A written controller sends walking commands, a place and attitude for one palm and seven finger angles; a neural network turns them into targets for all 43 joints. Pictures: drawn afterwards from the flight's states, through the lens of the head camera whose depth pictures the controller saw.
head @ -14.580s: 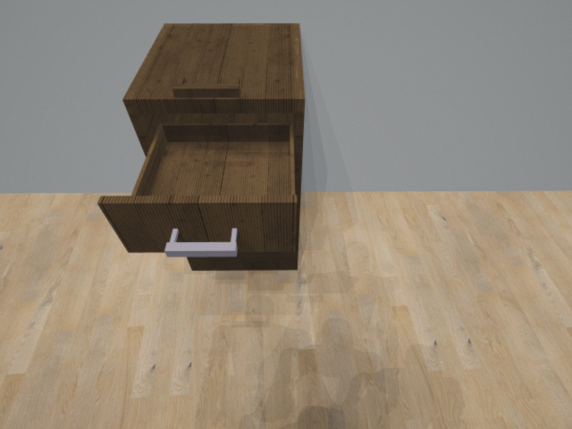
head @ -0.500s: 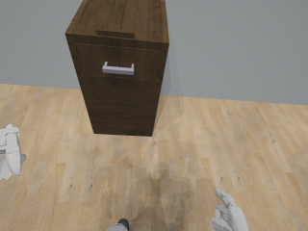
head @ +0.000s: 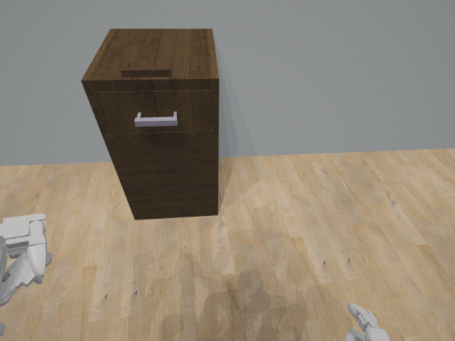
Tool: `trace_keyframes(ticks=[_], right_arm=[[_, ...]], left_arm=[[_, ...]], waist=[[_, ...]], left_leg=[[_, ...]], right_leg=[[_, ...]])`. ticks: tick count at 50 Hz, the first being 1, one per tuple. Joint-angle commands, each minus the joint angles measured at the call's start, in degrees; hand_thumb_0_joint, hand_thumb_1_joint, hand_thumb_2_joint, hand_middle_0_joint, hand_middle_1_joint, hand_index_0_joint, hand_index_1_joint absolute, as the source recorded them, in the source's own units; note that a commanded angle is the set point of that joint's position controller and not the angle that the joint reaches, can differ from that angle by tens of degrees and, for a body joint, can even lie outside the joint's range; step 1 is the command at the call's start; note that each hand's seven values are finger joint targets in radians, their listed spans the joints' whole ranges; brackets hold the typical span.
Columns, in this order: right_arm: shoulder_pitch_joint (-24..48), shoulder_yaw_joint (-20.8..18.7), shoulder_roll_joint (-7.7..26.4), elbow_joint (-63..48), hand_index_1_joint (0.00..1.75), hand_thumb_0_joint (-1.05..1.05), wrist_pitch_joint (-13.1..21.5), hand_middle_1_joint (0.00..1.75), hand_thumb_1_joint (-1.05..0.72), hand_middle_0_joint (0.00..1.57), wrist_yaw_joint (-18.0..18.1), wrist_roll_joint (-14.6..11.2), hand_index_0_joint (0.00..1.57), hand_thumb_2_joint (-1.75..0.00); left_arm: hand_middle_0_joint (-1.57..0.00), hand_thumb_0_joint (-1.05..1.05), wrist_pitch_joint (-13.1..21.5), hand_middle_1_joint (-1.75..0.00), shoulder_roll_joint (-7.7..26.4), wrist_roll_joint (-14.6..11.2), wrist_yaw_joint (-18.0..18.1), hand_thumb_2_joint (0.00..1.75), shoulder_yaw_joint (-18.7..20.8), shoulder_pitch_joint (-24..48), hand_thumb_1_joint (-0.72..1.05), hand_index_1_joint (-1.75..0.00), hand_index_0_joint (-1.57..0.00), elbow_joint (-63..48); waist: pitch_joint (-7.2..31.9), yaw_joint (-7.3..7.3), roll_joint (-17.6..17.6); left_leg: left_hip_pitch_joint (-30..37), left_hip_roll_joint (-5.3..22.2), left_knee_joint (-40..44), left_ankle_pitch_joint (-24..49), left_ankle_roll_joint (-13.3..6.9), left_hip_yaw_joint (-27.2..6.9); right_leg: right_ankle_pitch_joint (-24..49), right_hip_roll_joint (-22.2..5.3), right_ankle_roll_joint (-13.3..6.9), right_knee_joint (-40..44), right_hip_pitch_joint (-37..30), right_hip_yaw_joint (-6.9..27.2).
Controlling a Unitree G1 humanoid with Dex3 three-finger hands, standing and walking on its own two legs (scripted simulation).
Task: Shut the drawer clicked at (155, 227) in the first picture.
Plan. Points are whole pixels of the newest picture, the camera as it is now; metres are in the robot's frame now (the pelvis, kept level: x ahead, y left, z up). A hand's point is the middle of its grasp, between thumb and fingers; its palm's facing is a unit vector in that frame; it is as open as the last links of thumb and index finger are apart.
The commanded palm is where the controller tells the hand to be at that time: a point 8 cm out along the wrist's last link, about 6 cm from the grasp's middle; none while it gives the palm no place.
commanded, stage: stop stepping back and stand still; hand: left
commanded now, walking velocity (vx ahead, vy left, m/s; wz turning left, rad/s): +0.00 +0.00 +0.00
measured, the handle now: (156, 118) +0.83 +0.26 -0.10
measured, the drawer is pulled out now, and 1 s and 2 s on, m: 0.00 0.00 0.00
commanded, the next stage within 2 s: let the arm hang, fingers relaxed in 0.16 s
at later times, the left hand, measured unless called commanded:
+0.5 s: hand out of the picture +0.08 +0.19 -0.15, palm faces +0.04 -0.98 -0.21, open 3.0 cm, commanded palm none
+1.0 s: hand out of the picture -0.11 +0.18 -0.17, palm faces +0.08 -0.97 -0.22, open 6.8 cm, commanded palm none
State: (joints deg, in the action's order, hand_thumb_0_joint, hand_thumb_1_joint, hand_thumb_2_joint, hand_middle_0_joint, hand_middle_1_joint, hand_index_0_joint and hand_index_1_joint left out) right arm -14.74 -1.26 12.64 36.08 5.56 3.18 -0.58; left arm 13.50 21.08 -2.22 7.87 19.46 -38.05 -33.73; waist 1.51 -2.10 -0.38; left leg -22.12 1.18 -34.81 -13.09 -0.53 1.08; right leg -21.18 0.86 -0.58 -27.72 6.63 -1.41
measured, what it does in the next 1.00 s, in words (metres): stands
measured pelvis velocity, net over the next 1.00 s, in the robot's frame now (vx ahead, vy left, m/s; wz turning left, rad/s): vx -0.03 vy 0.00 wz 0.03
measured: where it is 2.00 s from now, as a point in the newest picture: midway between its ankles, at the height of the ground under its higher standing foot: outside the picture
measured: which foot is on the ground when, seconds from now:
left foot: down 0.00-1.00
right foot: down 0.00-1.00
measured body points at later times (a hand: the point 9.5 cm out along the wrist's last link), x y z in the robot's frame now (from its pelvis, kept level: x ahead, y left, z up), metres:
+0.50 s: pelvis -0.03 +0.01 -0.01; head -0.03 +0.02 +0.44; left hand +0.07 +0.25 -0.13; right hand +0.08 -0.24 -0.13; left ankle +0.05 +0.11 -0.73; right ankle -0.07 -0.12 -0.73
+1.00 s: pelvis -0.03 +0.00 +0.00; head -0.03 -0.01 +0.45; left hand -0.11 +0.23 -0.15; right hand -0.03 -0.21 -0.16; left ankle +0.05 +0.11 -0.73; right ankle -0.07 -0.12 -0.73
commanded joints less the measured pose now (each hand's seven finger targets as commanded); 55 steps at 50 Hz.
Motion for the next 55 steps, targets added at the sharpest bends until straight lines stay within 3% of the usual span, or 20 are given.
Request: trace_keyframes(ticks=[1,3,6,8,12,13,14,15,16,19,20,22,25,28,30,34,38,43,48,55], right_arm=[[6.5,-1.6,5.2,-8.8,0.30,0.00,2.4,0.30,-0.90,0.20,0.5,-0.2,0.20,-0.90],[6.6,-1.6,6.2,-9.0,0.30,0.00,2.8,0.30,-0.90,0.20,1.2,-0.1,0.20,-0.90],[6.3,-1.0,5.6,-8.7,0.30,0.00,3.5,0.30,-0.90,0.20,1.9,0.3,0.20,-0.90],[6.2,-1.0,5.6,-8.5,0.30,0.00,4.0,0.30,-0.90,0.20,1.7,0.2,0.20,-0.90],[7.5,-1.1,5.2,-9.6,0.30,0.00,3.7,0.30,-0.90,0.20,0.8,0.1,0.20,-0.90],[10.2,-4.1,15.3,5.2,0.30,0.00,4.7,0.30,-0.90,0.20,-3.8,0.5,0.20,-0.90],[5.3,-3.6,9.7,4.0,0.30,0.00,0.8,0.30,-0.90,0.20,-3.8,-0.2,0.20,-0.90],[4.5,-2.9,8.7,2.6,0.30,0.00,-0.4,0.30,-0.90,0.20,-3.7,-0.1,0.20,-0.90],[3.8,-2.7,8.2,3.8,0.30,0.00,-0.9,0.30,-0.90,0.20,-3.6,0.8,0.20,-0.90],[4.4,-1.8,8.4,3.5,0.30,0.00,-3.2,0.30,-0.90,0.20,-3.3,1.7,0.20,-0.90],[4.7,-1.6,8.1,4.2,0.30,0.00,-3.8,0.30,-0.90,0.20,-3.2,2.1,0.20,-0.90],[4.6,-1.1,7.1,5.9,0.30,0.00,-5.0,0.30,-0.90,0.20,-3.1,2.5,0.20,-0.90],[4.3,-0.6,7.0,9.0,0.30,0.00,-5.6,0.30,-0.90,0.20,-2.8,2.5,0.20,-0.90],[2.4,-0.9,6.4,11.8,0.30,0.00,-6.1,0.30,-0.90,0.20,-2.2,2.5,0.20,-0.90],[1.1,-1.2,6.3,13.2,0.30,0.00,-6.3,0.30,-0.90,0.20,-1.9,2.3,0.20,-0.90],[-2.0,-1.8,5.9,16.2,0.30,0.00,-6.6,0.30,-0.90,0.20,-1.5,1.8,0.20,-0.90],[-4.3,-1.8,4.7,19.6,0.30,0.00,-6.6,0.30,-0.90,0.20,-1.4,1.5,0.20,-0.90],[-6.1,-1.6,2.8,23.0,0.30,0.00,-7.1,0.30,-0.90,0.20,-1.6,1.4,0.20,-0.90],[-7.6,-1.1,0.6,25.5,0.30,0.00,-6.9,0.30,-0.90,0.20,-1.5,1.5,0.20,-0.90],[-7.4,-0.7,-1.2,26.7,0.30,0.00,-6.2,0.30,-0.90,0.20,-1.1,1.7,0.20,-0.90]], left_arm=[[-1.40,0.00,3.7,-1.60,10.1,-0.6,1.9,0.90,9.6,1.5,0.90,-1.60,-1.40,-9.4],[-1.40,0.00,3.8,-1.60,9.3,-0.7,1.7,0.90,8.6,3.0,0.90,-1.60,-1.40,-7.6],[-1.40,0.00,3.6,-1.60,9.5,-0.5,1.4,0.90,7.8,5.6,0.90,-1.60,-1.40,-7.8],[-1.40,0.00,3.3,-1.60,8.8,-0.3,1.3,0.90,7.1,5.5,0.90,-1.60,-1.40,-7.6],[-1.40,0.00,2.7,-1.60,8.5,-0.6,1.0,0.90,6.8,1.8,0.90,-1.60,-1.40,-10.0],[-1.40,0.00,-7.2,-1.60,2.7,5.6,-6.6,0.90,-12.9,9.7,0.90,-1.60,-1.40,41.0],[-1.36,0.00,-11.5,-1.56,-0.1,4.3,-7.3,0.90,-12.4,9.8,0.90,-1.56,-1.36,41.1],[-1.32,0.00,-12.6,-1.51,-0.6,4.2,-7.4,0.90,-13.0,9.9,0.90,-1.51,-1.32,40.1],[-1.28,0.00,-12.5,-1.47,-1.7,4.6,-7.6,0.90,-13.6,11.5,0.90,-1.47,-1.28,42.7],[-1.16,0.00,-13.3,-1.34,-0.5,4.6,-7.5,0.90,-14.0,16.2,0.90,-1.34,-1.16,50.2],[-1.12,0.00,-13.6,-1.30,-0.8,4.4,-7.4,0.90,-14.3,17.6,0.90,-1.30,-1.12,53.5],[-1.04,0.00,-14.6,-1.21,-1.5,4.1,-7.0,0.90,-15.3,19.5,0.90,-1.21,-1.04,60.1],[-0.92,0.00,-14.8,-1.08,-1.6,3.5,-6.8,0.90,-16.1,18.5,0.90,-1.08,-0.92,69.6],[-0.80,0.00,-14.6,-0.95,-2.6,3.1,-6.8,0.90,-16.0,14.7,0.90,-0.95,-0.80,78.1],[-0.72,0.00,-14.4,-0.86,-3.0,3.1,-7.0,0.90,-16.2,13.2,0.90,-0.86,-0.72,82.2],[-0.56,0.00,-13.9,-0.69,-3.9,3.2,-7.1,0.90,-17.0,11.4,0.90,-0.69,-0.56,88.3],[-0.40,0.00,-13.4,-0.52,-4.4,3.0,-6.7,0.90,-17.7,12.0,0.90,-0.52,-0.40,92.0],[-0.20,0.00,-13.5,-0.30,-5.3,3.0,-6.2,0.90,-18.3,12.0,0.90,-0.30,-0.20,95.3],[-0.20,0.00,-13.5,-0.30,-6.8,2.9,-5.8,0.90,-18.4,11.7,0.90,-0.30,-0.20,97.0],[-0.20,0.00,-13.4,-0.30,-8.9,2.8,-5.5,0.90,-18.2,10.8,0.90,-0.30,-0.20,97.7]], waist=[[-1.1,0.56,0.8],[-0.9,1.22,-5.8],[1.2,1.49,-9.5],[2.3,1.72,-5.4],[3.7,1.54,1.2],[2.1,0.76,2.8],[5.5,1.11,3.3],[3.7,0.87,2.9],[4.7,1.07,5.8],[0.5,1.39,13.5],[-1.3,1.39,14.2],[-4.9,1.11,9.2],[-7.1,1.93,-6.8],[-4.3,2.91,-14.2],[-2.2,3.12,-16.3],[0.8,2.71,-6.6],[-2.0,1.63,-0.9],[-8.9,0.89,3.7],[-10.2,0.71,2.9],[-10.7,2.00,-1.4]], left_leg=[[7.2,1.6,6.1,5.3,-0.6,-0.9],[13.4,4.9,11.1,12.0,-2.4,-6.0],[13.6,8.3,14.7,14.8,-4.1,-11.7],[12.1,8.4,15.3,10.0,-4.1,-11.1],[10.9,2.9,9.6,3.5,-1.8,-3.8],[5.9,4.2,-2.6,17.4,-1.8,-4.9],[8.4,3.8,-2.3,13.6,-1.1,-3.9],[8.1,3.4,-2.5,8.7,-0.9,-3.9],[7.1,3.7,-2.4,10.3,-1.4,-4.6],[3.5,2.6,-2.3,9.3,-2.8,-6.0],[3.8,2.1,-2.0,9.4,-2.7,-6.0],[4.0,2.2,0.5,8.6,-2.7,-6.5],[1.6,3.2,9.3,1.8,-3.1,-10.4],[1.3,4.0,15.2,-8.6,-3.3,-12.8],[1.9,4.1,18.1,-14.0,-3.4,-13.7],[6.6,3.9,17.1,-11.4,-3.0,-12.3],[10.2,3.4,14.0,-5.0,-2.4,-9.8],[10.7,2.7,12.1,-3.7,-1.9,-7.5],[10.5,2.5,11.2,-1.6,-1.7,-6.4],[6.8,2.8,14.3,-1.2,-2.2,-7.6]], right_leg=[[11.8,-9.7,-3.7,7.3,7.4,6.5],[10.4,-3.3,0.0,2.5,10.6,2.3],[8.3,-0.8,1.6,-1.5,8.8,0.4],[6.3,-0.7,1.6,1.6,5.8,0.9],[10.2,-4.4,0.1,9.2,4.1,4.9],[26.5,-9.3,-1.6,-1.4,9.3,3.3],[26.3,-9.4,-2.0,-0.2,9.0,6.5],[21.2,-9.6,-2.0,0.4,11.2,5.4],[18.4,-8.3,-2.0,-1.6,11.3,4.5],[12.5,-7.4,-2.8,-0.2,11.4,3.5],[11.3,-7.6,-3.2,0.6,12.5,3.9],[4.8,-7.0,-3.3,1.4,14.2,3.3],[-1.7,-4.2,-2.2,1.0,11.3,2.8],[-1.9,-3.1,-2.3,1.0,6.5,1.4],[-1.5,-2.4,-2.5,1.0,4.3,0.7],[-1.0,-3.2,-3.1,5.1,4.0,1.1],[-1.4,-4.9,-3.4,8.6,8.4,2.7],[-7.3,-6.1,-3.6,11.7,14.9,3.4],[-7.2,-6.2,-3.6,10.8,15.6,3.4],[-1.1,-4.9,-3.0,7.8,10.6,2.4]])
